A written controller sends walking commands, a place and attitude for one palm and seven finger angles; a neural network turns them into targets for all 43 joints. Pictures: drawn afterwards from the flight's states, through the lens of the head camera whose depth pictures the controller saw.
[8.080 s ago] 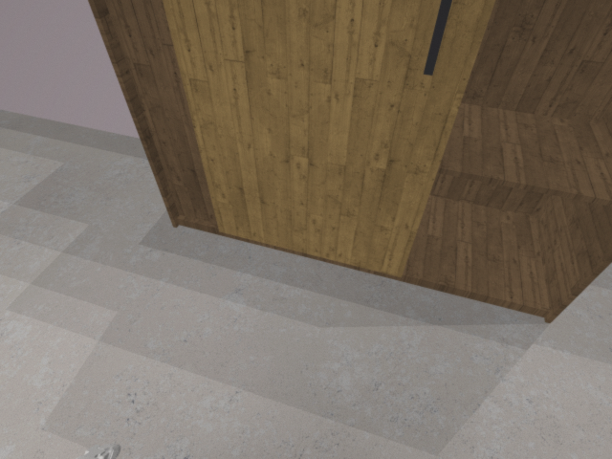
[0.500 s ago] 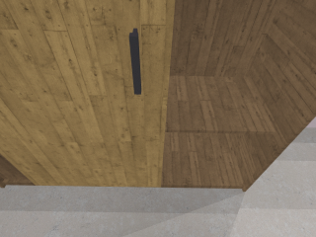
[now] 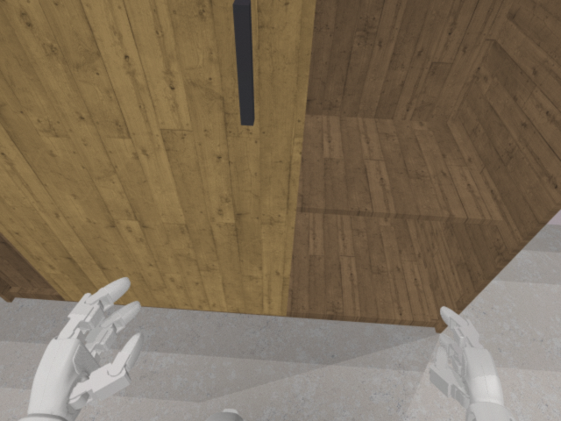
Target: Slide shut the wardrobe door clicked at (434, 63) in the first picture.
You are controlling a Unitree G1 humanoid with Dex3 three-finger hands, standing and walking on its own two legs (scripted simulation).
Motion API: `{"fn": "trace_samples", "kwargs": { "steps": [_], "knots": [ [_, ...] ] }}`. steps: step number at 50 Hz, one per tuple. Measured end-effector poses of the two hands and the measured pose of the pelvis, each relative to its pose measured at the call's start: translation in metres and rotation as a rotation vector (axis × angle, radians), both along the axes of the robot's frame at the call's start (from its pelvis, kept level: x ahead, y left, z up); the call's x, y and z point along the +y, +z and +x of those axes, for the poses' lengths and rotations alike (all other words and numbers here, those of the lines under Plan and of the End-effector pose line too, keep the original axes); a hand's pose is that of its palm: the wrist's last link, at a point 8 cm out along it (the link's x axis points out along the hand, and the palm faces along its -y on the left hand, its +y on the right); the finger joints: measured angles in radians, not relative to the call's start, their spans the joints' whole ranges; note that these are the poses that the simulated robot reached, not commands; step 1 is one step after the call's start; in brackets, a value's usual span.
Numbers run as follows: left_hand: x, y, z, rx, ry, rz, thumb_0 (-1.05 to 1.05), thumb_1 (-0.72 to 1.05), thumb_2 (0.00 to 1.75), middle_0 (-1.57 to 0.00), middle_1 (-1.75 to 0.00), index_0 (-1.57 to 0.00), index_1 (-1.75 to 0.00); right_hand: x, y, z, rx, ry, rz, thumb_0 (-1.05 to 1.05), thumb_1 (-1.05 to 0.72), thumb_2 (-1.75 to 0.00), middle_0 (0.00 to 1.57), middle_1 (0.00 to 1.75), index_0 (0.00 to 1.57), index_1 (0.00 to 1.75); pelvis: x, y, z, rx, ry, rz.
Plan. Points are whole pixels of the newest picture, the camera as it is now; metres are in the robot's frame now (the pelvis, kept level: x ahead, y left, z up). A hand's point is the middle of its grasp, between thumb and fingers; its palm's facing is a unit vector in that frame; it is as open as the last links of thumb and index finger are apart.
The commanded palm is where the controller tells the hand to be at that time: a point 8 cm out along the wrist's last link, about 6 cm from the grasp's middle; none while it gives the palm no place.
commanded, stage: raise the hand with hooked fingers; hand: left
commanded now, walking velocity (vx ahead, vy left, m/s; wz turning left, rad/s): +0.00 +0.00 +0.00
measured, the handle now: (246, 64) +0.55 +0.10 +0.24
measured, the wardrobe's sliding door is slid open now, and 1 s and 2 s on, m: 0.54 0.54 0.54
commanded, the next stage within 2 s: move the hooked fingers beside the handle in 1.68 s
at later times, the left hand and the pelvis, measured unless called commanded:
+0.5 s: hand (81, 284) +0.23 +0.24 +0.14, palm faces +0.04 -1.00 -0.08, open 11.6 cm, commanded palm +0.20 +0.30 +0.15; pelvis +0.01 +0.01 +0.03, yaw +0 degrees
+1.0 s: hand (0, 202) +0.26 +0.29 +0.24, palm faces +0.10 -0.99 -0.11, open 13.9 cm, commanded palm +0.23 +0.34 +0.24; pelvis +0.01 +0.02 +0.05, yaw +2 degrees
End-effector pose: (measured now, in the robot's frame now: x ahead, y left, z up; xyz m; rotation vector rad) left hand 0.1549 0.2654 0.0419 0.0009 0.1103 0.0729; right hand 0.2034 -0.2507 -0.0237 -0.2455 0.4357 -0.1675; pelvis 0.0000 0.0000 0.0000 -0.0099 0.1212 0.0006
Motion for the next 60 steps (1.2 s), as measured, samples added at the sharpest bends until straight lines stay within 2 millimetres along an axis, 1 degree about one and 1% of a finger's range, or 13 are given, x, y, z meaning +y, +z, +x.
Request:
{"fn": "trace_samples", "kwargs": {
  "steps": [2, 5, 9, 12, 14, 18, 22, 26, 31, 38, 43, 51, 60],
  "knots": [
    [0.006, 0.006, -0.013, -0.025, 0.060, 0.023, 0.01, 0.56, 0.75, -0.23, -0.52, -0.22, -0.52, 0.002, -0.001, 0.003, 0.002, 0.028, -0.021, 0.01, -0.90, -0.90, 0.20, 0.30, 0.20, 0.30, -0.002, -0.001, -0.001, -0.005, 0.016, -0.011],
    [0.007, 0.024, -0.015, -0.126, 0.074, 0.060, 0.01, 0.49, 0.72, -0.23, -0.57, -0.22, -0.56, 0.009, -0.009, 0.000, 0.034, 0.068, -0.029, 0.01, -0.90, -0.90, 0.20, 0.30, 0.20, 0.30, -0.005, -0.002, -0.004, -0.015, 0.038, -0.028],
    [0.004, 0.045, 0.007, -0.185, -0.024, 0.081, 0.01, 0.39, 0.68, -0.24, -0.62, -0.23, -0.62, 0.020, -0.024, -0.016, 0.100, 0.074, 0.009, 0.01, -0.90, -0.90, 0.20, 0.30, 0.20, 0.30, -0.006, 0.001, -0.007, -0.032, 0.046, -0.037],
    [0.005, 0.056, 0.028, -0.144, -0.088, 0.085, 0.01, 0.32, 0.65, -0.24, -0.67, -0.24, -0.67, 0.027, -0.030, -0.033, 0.138, 0.044, 0.055, 0.01, -0.90, -0.90, 0.21, 0.30, 0.20, 0.30, -0.006, 0.008, -0.006, -0.045, 0.034, -0.032],
    [0.010, 0.064, 0.038, -0.115, -0.090, 0.080, 0.01, 0.27, 0.63, -0.25, -0.70, -0.24, -0.70, 0.029, -0.031, -0.044, 0.156, 0.018, 0.081, 0.01, -0.90, -0.90, 0.21, 0.30, 0.20, 0.30, -0.004, 0.014, -0.004, -0.051, 0.023, -0.027],
    [0.022, 0.082, 0.048, -0.117, -0.049, 0.077, 0.00, 0.18, 0.59, -0.26, -0.76, -0.25, -0.76, 0.028, -0.029, -0.061, 0.177, -0.020, 0.100, 0.01, -0.90, -0.90, 0.21, 0.30, 0.20, 0.30, 0.000, 0.023, 0.001, -0.060, 0.006, -0.019],
    [0.029, 0.097, 0.050, -0.148, -0.033, 0.083, 0.00, 0.09, 0.55, -0.26, -0.82, -0.25, -0.82, 0.023, -0.025, -0.068, 0.187, -0.030, 0.082, 0.01, -0.90, -0.90, 0.21, 0.30, 0.20, 0.30, 0.006, 0.028, 0.005, -0.070, 0.002, -0.016],
    [0.032, 0.105, 0.052, -0.154, -0.042, 0.085, 0.00, 0.00, 0.51, -0.27, -0.88, -0.26, -0.88, 0.019, -0.017, -0.064, 0.174, -0.030, 0.051, 0.01, -0.90, -0.90, 0.21, 0.30, 0.20, 0.30, 0.012, 0.033, 0.007, -0.085, 0.004, -0.015],
    [0.043, 0.121, 0.056, -0.181, -0.027, 0.095, 0.00, -0.12, 0.46, -0.28, -0.95, -0.27, -0.95, 0.022, -0.002, -0.047, 0.118, -0.016, 0.030, 0.01, -0.90, -0.90, 0.20, 0.30, 0.20, 0.30, 0.016, 0.038, 0.009, -0.112, 0.010, -0.015],
    [0.059, 0.152, 0.065, -0.226, -0.008, 0.105, -0.01, -0.28, 0.39, -0.29, -1.06, -0.28, -1.06, 0.041, 0.018, -0.019, 0.031, 0.040, 0.044, 0.01, -0.90, -0.90, 0.20, 0.30, 0.20, 0.30, 0.020, 0.045, 0.009, -0.149, 0.020, -0.015],
    [0.069, 0.171, 0.070, -0.228, -0.001, 0.113, -0.01, -0.39, 0.35, -0.30, -1.13, -0.29, -1.13, 0.057, 0.025, -0.005, 0.004, 0.082, 0.068, 0.01, -0.90, -0.90, 0.20, 0.30, 0.20, 0.30, 0.021, 0.049, 0.009, -0.165, 0.024, -0.013],
    [0.080, 0.202, 0.076, -0.250, 0.014, 0.129, -0.01, -0.48, 0.31, -0.30, -1.19, -0.30, -1.19, 0.067, 0.023, -0.001, 0.026, 0.112, 0.093, 0.01, -0.90, -0.90, 0.21, 0.30, 0.20, 0.30, 0.020, 0.052, 0.009, -0.182, 0.030, -0.011],
    [0.086, 0.236, 0.090, -0.262, 0.016, 0.156, -0.02, -0.50, 0.30, -0.31, -1.20, -0.30, -1.20, 0.055, 0.016, -0.010, 0.078, 0.089, 0.097, 0.01, -0.90, -0.90, 0.21, 0.30, 0.20, 0.30, 0.015, 0.054, 0.009, -0.187, 0.031, -0.005]
  ]
}}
